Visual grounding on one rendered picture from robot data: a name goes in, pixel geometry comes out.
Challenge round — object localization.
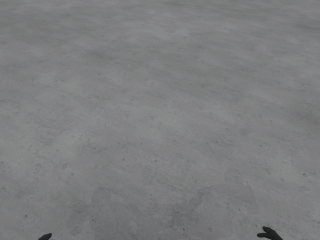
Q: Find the robot right hand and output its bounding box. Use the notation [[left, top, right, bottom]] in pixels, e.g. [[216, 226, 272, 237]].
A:
[[257, 226, 283, 240]]

